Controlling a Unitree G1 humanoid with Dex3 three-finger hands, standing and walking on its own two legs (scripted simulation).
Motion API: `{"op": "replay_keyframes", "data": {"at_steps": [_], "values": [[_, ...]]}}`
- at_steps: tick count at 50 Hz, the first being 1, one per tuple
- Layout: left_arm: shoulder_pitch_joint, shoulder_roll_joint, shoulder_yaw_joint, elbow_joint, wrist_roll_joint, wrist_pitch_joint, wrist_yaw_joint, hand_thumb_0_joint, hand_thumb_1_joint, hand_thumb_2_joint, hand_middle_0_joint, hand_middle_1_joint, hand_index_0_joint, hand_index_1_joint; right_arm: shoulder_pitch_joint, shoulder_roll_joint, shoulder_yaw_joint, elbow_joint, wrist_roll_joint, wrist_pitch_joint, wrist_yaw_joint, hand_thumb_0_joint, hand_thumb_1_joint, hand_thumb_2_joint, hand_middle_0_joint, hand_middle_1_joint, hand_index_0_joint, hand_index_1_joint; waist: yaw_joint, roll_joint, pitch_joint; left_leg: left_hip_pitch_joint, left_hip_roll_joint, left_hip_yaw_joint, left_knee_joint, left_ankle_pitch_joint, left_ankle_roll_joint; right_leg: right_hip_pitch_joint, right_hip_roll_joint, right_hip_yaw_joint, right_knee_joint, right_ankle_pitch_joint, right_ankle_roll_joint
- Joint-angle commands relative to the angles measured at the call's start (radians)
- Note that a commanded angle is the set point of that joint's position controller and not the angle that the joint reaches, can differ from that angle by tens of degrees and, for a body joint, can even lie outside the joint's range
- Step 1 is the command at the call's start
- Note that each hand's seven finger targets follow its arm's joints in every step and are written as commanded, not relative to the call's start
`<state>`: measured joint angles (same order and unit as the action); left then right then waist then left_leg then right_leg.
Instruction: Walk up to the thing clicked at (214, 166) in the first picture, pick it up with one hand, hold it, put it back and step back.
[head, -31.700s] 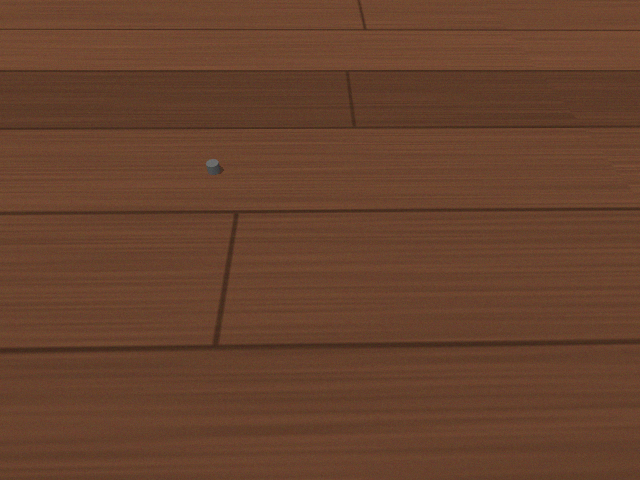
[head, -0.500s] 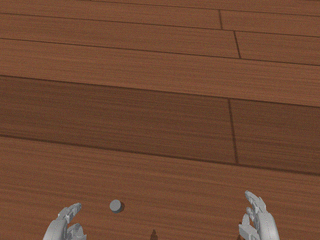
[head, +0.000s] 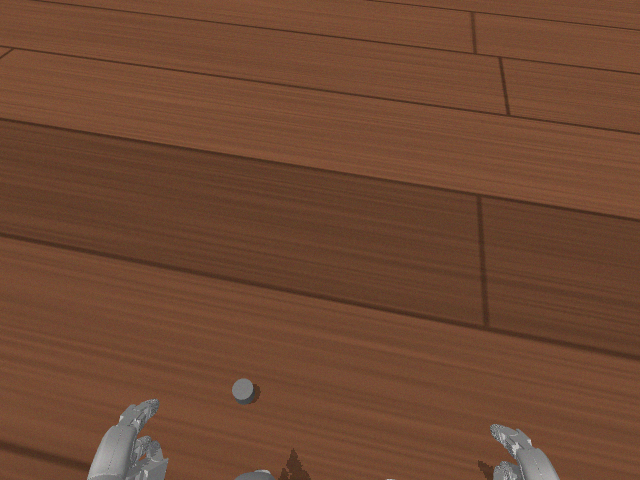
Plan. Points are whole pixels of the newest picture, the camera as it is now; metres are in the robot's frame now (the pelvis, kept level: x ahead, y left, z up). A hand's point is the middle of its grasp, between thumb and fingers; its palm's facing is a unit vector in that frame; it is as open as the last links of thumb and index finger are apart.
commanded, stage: stand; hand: left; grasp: from above
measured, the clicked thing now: (243, 391) +0.44 +0.22 -0.71
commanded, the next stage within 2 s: none
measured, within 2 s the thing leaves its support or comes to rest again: neither
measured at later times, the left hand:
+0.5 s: hand out of the picture +0.03 +0.24 -0.12, palm faces +0.04 -0.95 -0.32, open 7.4 cm
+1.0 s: hand out of the picture +0.06 +0.24 -0.12, palm faces +0.04 -0.94 -0.33, open 7.4 cm
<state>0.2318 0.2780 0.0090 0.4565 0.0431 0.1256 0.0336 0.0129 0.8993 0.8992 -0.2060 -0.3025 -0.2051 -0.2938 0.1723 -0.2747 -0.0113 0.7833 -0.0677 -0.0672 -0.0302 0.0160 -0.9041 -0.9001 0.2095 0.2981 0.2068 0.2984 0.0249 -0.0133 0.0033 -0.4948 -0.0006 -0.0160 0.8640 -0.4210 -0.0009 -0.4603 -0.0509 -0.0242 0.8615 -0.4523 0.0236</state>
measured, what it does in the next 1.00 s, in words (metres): stands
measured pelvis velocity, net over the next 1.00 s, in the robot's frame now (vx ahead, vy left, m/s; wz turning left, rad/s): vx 0.00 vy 0.00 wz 0.01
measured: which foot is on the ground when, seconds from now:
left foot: down 0.00-1.00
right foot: down 0.00-1.00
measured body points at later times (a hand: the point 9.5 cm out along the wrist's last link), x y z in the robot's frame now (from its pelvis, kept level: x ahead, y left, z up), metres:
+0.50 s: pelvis +0.00 +0.01 +0.04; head +0.00 +0.01 +0.49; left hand +0.03 +0.29 -0.10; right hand +0.07 -0.27 -0.10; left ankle +0.02 +0.12 -0.70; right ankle +0.00 -0.14 -0.70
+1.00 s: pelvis +0.00 +0.00 +0.05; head +0.01 -0.01 +0.50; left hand +0.05 +0.29 -0.09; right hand +0.07 -0.29 -0.09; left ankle +0.02 +0.12 -0.70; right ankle +0.00 -0.14 -0.70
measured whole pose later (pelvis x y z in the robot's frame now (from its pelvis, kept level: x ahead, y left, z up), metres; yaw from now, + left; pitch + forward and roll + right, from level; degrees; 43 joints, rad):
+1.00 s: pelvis +0.00 +0.00 +0.05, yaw +1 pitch -4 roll +0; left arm 0.13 0.30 0.03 1.16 0.02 0.00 0.02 0.01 0.90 0.90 -0.21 -0.30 -0.20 -0.29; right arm 0.14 -0.31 -0.02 1.13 -0.02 0.00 -0.01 0.01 -0.91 -0.90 0.21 0.30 0.20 0.30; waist 0.01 0.01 0.07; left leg -0.12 0.01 -0.03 0.37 -0.18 -0.01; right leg -0.07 -0.03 -0.05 0.34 -0.20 0.02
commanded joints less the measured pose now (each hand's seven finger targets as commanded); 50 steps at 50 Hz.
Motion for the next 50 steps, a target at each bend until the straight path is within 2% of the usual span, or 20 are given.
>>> {"op": "replay_keyframes", "data": {"at_steps": [1, 3, 5, 7, 8, 11, 12, 16, 20, 22, 26, 30, 32, 37, 38, 42, 43, 46, 47, 50], "values": [[-0.042, 0.150, 0.085, 0.081, 0.008, -0.097, 0.015, 0.000, 0.899, 0.900, -0.200, -0.300, -0.200, -0.300, -0.030, -0.152, -0.076, -0.035, 0.019, -0.013, 0.014, 0.000, -0.900, -0.900, 0.200, 0.300, 0.200, 0.300, 0.004, -0.019, -0.122, 0.173, 0.030, -0.071, -0.196, 0.283, 0.066, 0.107, -0.043, 0.086, -0.232, 0.214, -0.059], [-0.058, 0.142, 0.084, 0.151, 0.006, -0.112, 0.014, 0.000, 0.899, 0.900, -0.200, -0.300, -0.200, -0.300, -0.035, -0.159, -0.077, -0.004, 0.013, -0.002, 0.012, 0.000, -0.900, -0.900, 0.200, 0.300, 0.200, 0.300, 0.007, 0.032, -0.091, 0.164, 0.049, -0.099, -0.256, 0.252, 0.069, 0.144, -0.034, 0.065, -0.246, 0.206, -0.047], [-0.057, 0.137, 0.082, 0.218, 0.004, -0.123, 0.013, 0.000, 0.899, 0.900, -0.200, -0.300, -0.200, -0.300, -0.029, -0.164, -0.077, 0.025, 0.013, 0.005, 0.008, 0.000, -0.900, -0.900, 0.200, 0.300, 0.200, 0.300, 0.003, 0.047, -0.073, 0.187, 0.062, -0.115, -0.310, 0.270, 0.069, 0.169, -0.024, 0.049, -0.265, 0.223, -0.041], [-0.047, 0.126, 0.079, 0.277, 0.000, -0.124, 0.011, 0.000, 0.899, 0.900, -0.200, -0.300, -0.200, -0.300, -0.038, -0.174, -0.075, 0.052, 0.014, 0.009, 0.006, 0.000, -0.900, -0.900, 0.200, 0.300, 0.200, 0.300, 0.010, 0.100, -0.050, 0.195, 0.091, -0.168, -0.397, 0.213, 0.076, 0.193, -0.012, 0.028, -0.281, 0.208, -0.034], [-0.039, 0.128, 0.078, 0.308, 0.000, -0.126, 0.011, 0.000, 0.899, 0.900, -0.200, -0.300, -0.200, -0.300, -0.051, -0.178, -0.075, 0.062, 0.017, 0.012, 0.005, 0.000, -0.900, -0.900, 0.200, 0.300, 0.200, 0.300, 0.014, 0.093, -0.039, 0.199, 0.094, -0.170, -0.418, 0.202, 0.072, 0.213, -0.015, 0.026, -0.304, 0.214, -0.034], [-0.046, 0.154, 0.080, 0.383, -0.001, -0.135, 0.012, 0.000, 0.899, 0.900, -0.200, -0.300, -0.200, -0.300, -0.045, -0.177, -0.071, 0.106, 0.024, 0.021, -0.002, 0.000, -0.900, -0.900, 0.200, 0.300, 0.200, 0.300, 0.003, 0.034, -0.038, 0.261, 0.078, -0.126, -0.407, 0.338, 0.053, 0.266, -0.043, 0.049, -0.379, 0.307, -0.042], [-0.045, 0.159, 0.078, 0.405, -0.005, -0.137, 0.013, 0.000, 0.899, 0.900, -0.200, -0.300, -0.200, -0.300, -0.038, -0.179, -0.071, 0.123, 0.028, 0.024, -0.003, 0.000, -0.900, -0.900, 0.200, 0.300, 0.200, 0.300, -0.004, 0.031, -0.031, 0.279, 0.072, -0.115, -0.410, 0.345, 0.046, 0.267, -0.047, 0.054, -0.400, 0.319, -0.041], [-0.049, 0.170, 0.071, 0.482, -0.008, -0.137, 0.013, 0.000, 0.899, 0.900, -0.200, -0.300, -0.200, -0.300, -0.035, -0.185, -0.068, 0.178, 0.036, 0.038, -0.005, 0.000, -0.900, -0.900, 0.200, 0.300, 0.200, 0.300, -0.011, 0.034, 0.006, 0.309, 0.080, -0.122, -0.477, 0.267, 0.040, 0.286, -0.051, 0.050, -0.464, 0.265, -0.036], [-0.053, 0.177, 0.066, 0.542, -0.009, -0.136, 0.012, 0.000, 0.899, 0.900, -0.200, -0.300, -0.200, -0.300, -0.035, -0.190, -0.065, 0.214, 0.039, 0.042, -0.006, 0.000, -0.900, -0.900, 0.200, 0.300, 0.200, 0.300, -0.011, 0.032, 0.013, 0.318, 0.086, -0.123, -0.520, 0.264, 0.035, 0.325, -0.056, 0.049, -0.495, 0.270, -0.032], [-0.058, 0.182, 0.064, 0.563, -0.010, -0.138, 0.011, 0.000, 0.899, 0.900, -0.200, -0.300, -0.200, -0.300, -0.040, -0.185, -0.062, 0.231, 0.041, 0.044, -0.005, 0.000, -0.900, -0.900, 0.200, 0.300, 0.200, 0.300, -0.009, 0.024, 0.039, 0.318, 0.084, -0.120, -0.534, 0.257, 0.029, 0.325, -0.057, 0.050, -0.512, 0.262, -0.029], [-0.060, 0.189, 0.061, 0.598, -0.008, -0.137, 0.009, 0.000, 0.899, 0.900, -0.200, -0.300, -0.200, -0.300, -0.046, -0.193, -0.061, 0.252, 0.041, 0.050, -0.002, 0.000, -0.900, -0.900, 0.200, 0.300, 0.200, 0.300, -0.010, 0.023, 0.061, 0.307, 0.085, -0.127, -0.566, 0.180, 0.026, 0.323, -0.053, 0.046, -0.541, 0.217, -0.026], [-0.063, 0.189, 0.060, 0.620, -0.010, -0.140, 0.009, 0.000, 0.899, 0.900, -0.200, -0.300, -0.200, -0.300, -0.056, -0.192, -0.058, 0.264, 0.042, 0.049, 0.000, 0.000, -0.900, -0.900, 0.200, 0.300, 0.200, 0.300, -0.007, 0.023, 0.052, 0.327, 0.088, -0.121, -0.559, 0.222, 0.026, 0.330, -0.064, 0.054, -0.562, 0.233, -0.027], [-0.076, 0.193, 0.060, 0.623, -0.013, -0.144, 0.008, 0.000, 0.899, 0.900, -0.200, -0.300, -0.200, -0.300, -0.047, -0.187, -0.054, 0.274, 0.043, 0.047, 0.001, 0.000, -0.900, -0.900, 0.200, 0.300, 0.200, 0.300, -0.011, 0.022, 0.045, 0.335, 0.087, -0.112, -0.554, 0.281, 0.024, 0.347, -0.072, 0.061, -0.569, 0.273, -0.028], [-0.093, 0.203, 0.061, 0.637, -0.016, -0.145, 0.007, 0.000, 0.899, 0.900, -0.200, -0.300, -0.200, -0.300, -0.053, -0.197, -0.049, 0.284, 0.045, 0.049, 0.001, 0.000, -0.900, -0.900, 0.200, 0.300, 0.200, 0.300, -0.012, 0.023, 0.045, 0.334, 0.089, -0.111, -0.561, 0.272, 0.025, 0.360, -0.069, 0.057, -0.580, 0.276, -0.025], [-0.094, 0.205, 0.062, 0.640, -0.016, -0.146, 0.008, 0.000, 0.899, 0.900, -0.200, -0.300, -0.200, -0.300, -0.059, -0.195, -0.048, 0.283, 0.044, 0.048, 0.001, 0.000, -0.900, -0.900, 0.200, 0.300, 0.200, 0.300, -0.008, 0.013, 0.030, 0.345, 0.095, -0.110, -0.556, 0.311, 0.027, 0.370, -0.076, 0.058, -0.578, 0.294, -0.028], [-0.099, 0.210, 0.062, 0.648, -0.018, -0.146, 0.005, 0.000, 0.899, 0.900, -0.200, -0.300, -0.200, -0.300, -0.060, -0.205, -0.042, 0.288, 0.046, 0.045, 0.001, 0.000, -0.900, -0.900, 0.200, 0.300, 0.200, 0.300, -0.010, 0.019, 0.027, 0.356, 0.097, -0.108, -0.555, 0.341, 0.028, 0.375, -0.076, 0.056, -0.583, 0.326, -0.025], [-0.108, 0.212, 0.064, 0.648, -0.019, -0.147, 0.006, 0.000, 0.899, 0.900, -0.200, -0.300, -0.200, -0.300, -0.061, -0.203, -0.041, 0.289, 0.046, 0.044, 0.000, 0.000, -0.900, -0.900, 0.200, 0.300, 0.200, 0.300, -0.010, 0.012, 0.015, 0.365, 0.102, -0.108, -0.552, 0.386, 0.028, 0.385, -0.079, 0.057, -0.578, 0.356, -0.028], [-0.119, 0.219, 0.065, 0.647, -0.021, -0.148, 0.004, 0.000, 0.899, 0.900, -0.200, -0.300, -0.200, -0.300, -0.060, -0.213, -0.039, 0.294, 0.047, 0.044, 0.000, 0.000, -0.900, -0.900, 0.200, 0.300, 0.200, 0.300, -0.012, 0.016, 0.007, 0.372, 0.104, -0.104, -0.552, 0.403, 0.027, 0.389, -0.078, 0.056, -0.584, 0.371, -0.025], [-0.120, 0.214, 0.063, 0.650, -0.021, -0.146, 0.002, 0.000, 0.899, 0.900, -0.200, -0.300, -0.200, -0.300, -0.061, -0.211, -0.037, 0.296, 0.049, 0.045, 0.000, 0.000, -0.900, -0.900, 0.200, 0.300, 0.200, 0.300, -0.014, 0.021, 0.017, 0.366, 0.099, -0.101, -0.558, 0.374, 0.022, 0.385, -0.072, 0.053, -0.587, 0.345, -0.022], [-0.132, 0.218, 0.064, 0.650, -0.022, -0.145, 0.001, 0.000, 0.899, 0.900, -0.200, -0.300, -0.200, -0.300, -0.056, -0.215, -0.033, 0.301, 0.048, 0.043, -0.001, 0.000, -0.900, -0.900, 0.200, 0.300, 0.200, 0.300, -0.015, 0.033, 0.011, 0.364, 0.105, -0.099, -0.562, 0.398, 0.021, 0.398, -0.078, 0.056, -0.582, 0.373, -0.025]]}}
